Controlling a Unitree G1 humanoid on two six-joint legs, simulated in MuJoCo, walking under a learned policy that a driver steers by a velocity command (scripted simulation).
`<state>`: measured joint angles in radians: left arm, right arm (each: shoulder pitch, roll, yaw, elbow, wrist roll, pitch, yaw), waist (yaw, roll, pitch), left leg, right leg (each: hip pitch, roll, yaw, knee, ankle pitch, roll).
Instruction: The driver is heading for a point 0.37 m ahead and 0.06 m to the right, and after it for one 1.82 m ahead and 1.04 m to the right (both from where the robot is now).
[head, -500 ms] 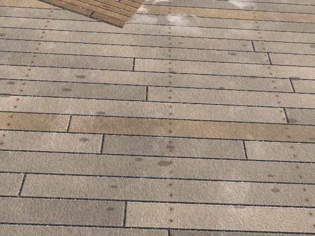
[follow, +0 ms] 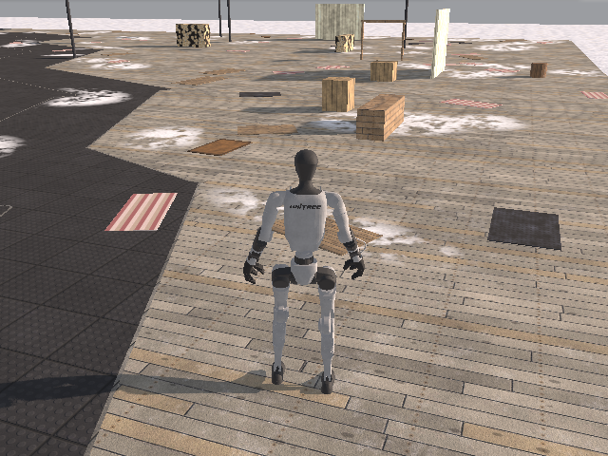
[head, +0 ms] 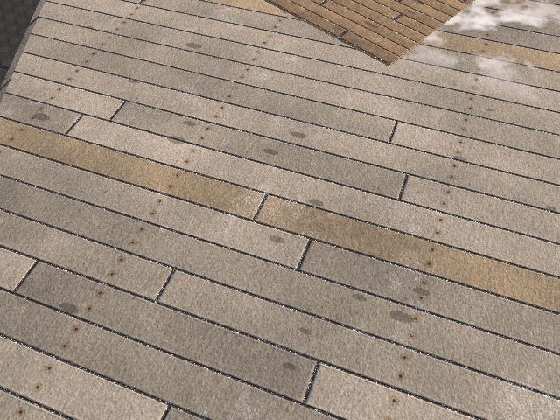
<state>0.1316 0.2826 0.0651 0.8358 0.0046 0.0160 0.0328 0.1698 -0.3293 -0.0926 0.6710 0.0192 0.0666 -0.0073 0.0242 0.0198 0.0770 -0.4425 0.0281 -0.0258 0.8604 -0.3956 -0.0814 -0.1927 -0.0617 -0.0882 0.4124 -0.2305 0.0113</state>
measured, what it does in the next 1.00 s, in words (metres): walks ahead, turning right: left foot, then right foot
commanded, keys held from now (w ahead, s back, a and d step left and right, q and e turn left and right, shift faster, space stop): no key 0.18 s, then e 0.06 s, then w+e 0.76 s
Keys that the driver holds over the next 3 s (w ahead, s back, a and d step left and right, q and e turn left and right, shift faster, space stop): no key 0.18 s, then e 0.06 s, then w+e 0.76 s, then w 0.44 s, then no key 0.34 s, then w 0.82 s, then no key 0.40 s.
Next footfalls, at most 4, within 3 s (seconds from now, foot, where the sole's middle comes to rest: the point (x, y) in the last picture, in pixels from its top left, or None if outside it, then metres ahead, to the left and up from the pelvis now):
0.10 left None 0.04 0.15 -0.78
0.66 right None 0.13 -0.13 -0.78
1.14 left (329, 376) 0.54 -0.05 -0.78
1.60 right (466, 326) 0.67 -0.40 -0.78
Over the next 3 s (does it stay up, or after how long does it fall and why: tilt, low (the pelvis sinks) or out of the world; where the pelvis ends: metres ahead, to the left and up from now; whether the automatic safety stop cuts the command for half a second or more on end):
stays up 1.02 -0.49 -0.01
